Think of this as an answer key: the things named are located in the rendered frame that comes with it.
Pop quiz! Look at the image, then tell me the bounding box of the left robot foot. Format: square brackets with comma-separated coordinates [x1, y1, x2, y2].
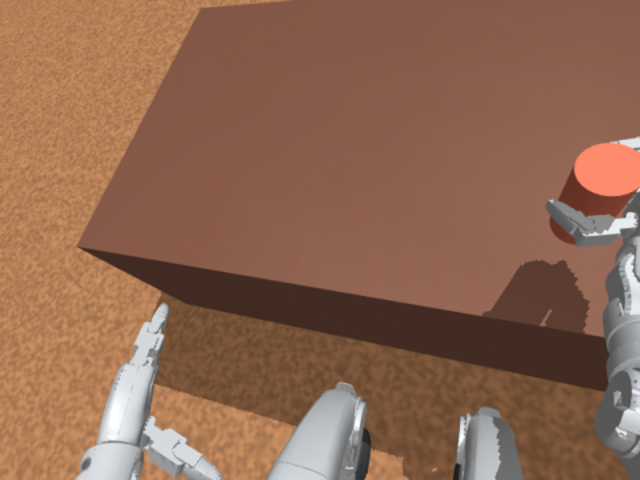
[355, 428, 371, 480]

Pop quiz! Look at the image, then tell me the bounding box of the left robot hand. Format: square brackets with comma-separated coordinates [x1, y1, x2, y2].
[96, 303, 223, 480]

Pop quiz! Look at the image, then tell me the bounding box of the right robot arm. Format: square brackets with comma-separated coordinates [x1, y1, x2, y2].
[594, 236, 640, 480]

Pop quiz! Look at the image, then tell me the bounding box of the can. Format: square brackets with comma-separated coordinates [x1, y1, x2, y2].
[550, 143, 640, 245]

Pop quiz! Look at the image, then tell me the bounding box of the left robot arm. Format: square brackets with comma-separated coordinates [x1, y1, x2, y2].
[75, 441, 144, 480]

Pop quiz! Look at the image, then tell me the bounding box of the right robot hand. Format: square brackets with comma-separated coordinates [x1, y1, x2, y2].
[546, 136, 640, 247]

